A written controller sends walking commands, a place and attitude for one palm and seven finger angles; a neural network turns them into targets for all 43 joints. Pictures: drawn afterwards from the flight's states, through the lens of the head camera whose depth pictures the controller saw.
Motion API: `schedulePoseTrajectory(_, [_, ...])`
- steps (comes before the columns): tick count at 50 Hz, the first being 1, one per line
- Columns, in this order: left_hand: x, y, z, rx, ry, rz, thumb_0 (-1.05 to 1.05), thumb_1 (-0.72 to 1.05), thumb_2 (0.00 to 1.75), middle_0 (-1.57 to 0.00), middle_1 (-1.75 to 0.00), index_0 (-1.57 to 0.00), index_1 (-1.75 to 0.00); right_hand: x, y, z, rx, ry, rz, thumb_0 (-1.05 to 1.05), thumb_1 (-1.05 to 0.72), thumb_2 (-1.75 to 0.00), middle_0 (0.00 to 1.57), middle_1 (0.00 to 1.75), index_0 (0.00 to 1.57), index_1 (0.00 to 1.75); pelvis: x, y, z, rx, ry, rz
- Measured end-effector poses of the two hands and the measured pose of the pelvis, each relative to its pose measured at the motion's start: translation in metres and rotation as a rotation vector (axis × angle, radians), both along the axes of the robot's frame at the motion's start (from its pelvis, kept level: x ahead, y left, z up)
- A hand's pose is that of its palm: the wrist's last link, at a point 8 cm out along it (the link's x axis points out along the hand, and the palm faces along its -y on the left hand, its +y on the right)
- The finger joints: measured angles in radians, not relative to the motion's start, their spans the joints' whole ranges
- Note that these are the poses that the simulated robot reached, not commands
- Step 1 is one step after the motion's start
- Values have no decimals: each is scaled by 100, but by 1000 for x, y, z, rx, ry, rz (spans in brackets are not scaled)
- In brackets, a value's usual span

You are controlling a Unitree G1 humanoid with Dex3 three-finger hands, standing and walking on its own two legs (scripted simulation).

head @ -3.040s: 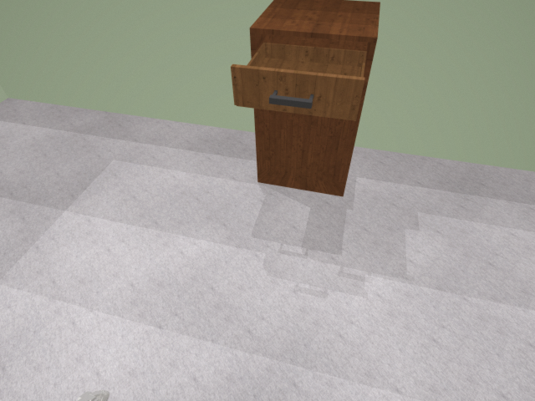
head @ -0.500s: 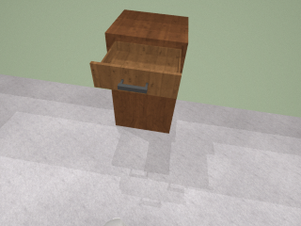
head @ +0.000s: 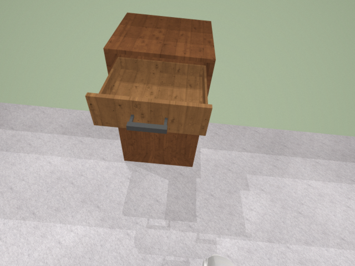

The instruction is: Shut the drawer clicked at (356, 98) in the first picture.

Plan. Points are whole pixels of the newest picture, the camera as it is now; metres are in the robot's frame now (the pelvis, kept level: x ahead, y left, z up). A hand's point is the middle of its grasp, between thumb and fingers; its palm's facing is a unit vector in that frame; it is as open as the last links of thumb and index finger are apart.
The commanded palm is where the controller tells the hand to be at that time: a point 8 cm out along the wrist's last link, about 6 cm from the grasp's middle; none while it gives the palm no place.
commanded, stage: take the last steps up to it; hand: left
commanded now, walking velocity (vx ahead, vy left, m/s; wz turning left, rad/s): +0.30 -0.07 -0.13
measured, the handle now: (148, 123) +0.58 +0.13 -0.06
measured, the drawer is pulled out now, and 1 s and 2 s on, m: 0.30 0.30 0.30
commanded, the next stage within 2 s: come to a stop and stand still in 0.70 s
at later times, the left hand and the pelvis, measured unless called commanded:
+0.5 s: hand (148, 250) +0.20 +0.08 -0.16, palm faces +0.06 -0.97 -0.23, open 7.1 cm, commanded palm none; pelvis +0.14 -0.11 +0.00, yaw +0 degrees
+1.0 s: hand out of the picture +0.17 +0.10 -0.19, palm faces +0.08 -0.99 -0.15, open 7.4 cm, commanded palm none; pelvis +0.24 -0.05 -0.01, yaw -1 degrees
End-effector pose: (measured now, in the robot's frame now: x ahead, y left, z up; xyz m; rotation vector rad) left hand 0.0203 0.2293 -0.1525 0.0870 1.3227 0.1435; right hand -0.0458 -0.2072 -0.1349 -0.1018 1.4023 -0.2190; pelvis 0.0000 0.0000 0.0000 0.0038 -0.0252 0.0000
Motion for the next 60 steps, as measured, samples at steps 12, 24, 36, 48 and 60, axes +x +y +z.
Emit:
schedulePoseTrajectory(12, [167,-74,11,39,-165,-182,0,92,90,-20,-30,-20,-29,-34,-27,-15,116,251,-158,0,-90,-90,21,30,20,30,69,-62,-14,25,19,-35])
schedulePoseTrajectory(24, [176,-101,23,95,-174,-31,-5,96,90,-20,-30,-20,-30,156,-129,-20,16,-19,-13,1,-91,-90,20,30,20,30,134,-105,-4,-6,5,0])
schedulePoseTrajectory(36, [95,-121,6,-10,164,89,-1,92,90,-20,-30,-20,-30,343,-110,0,13,-267,156,0,-91,-90,20,30,19,30,194,-91,-4,-21,-1,2])
schedulePoseTrajectory(48, [123,-82,-12,-23,286,94,0,91,90,-20,-30,-20,-29,388,-47,-5,-6,-280,149,-2,-93,-90,21,30,20,30,239,-51,-14,-1,-23,-13])
schedulePoseTrajectory(60, [227,-63,-4,64,0,-12,0,91,90,-20,-30,-20,-29,312,-103,-4,-70,-144,63,-2,-92,-90,21,30,20,30,213,-73,-9,-12,-3,-14])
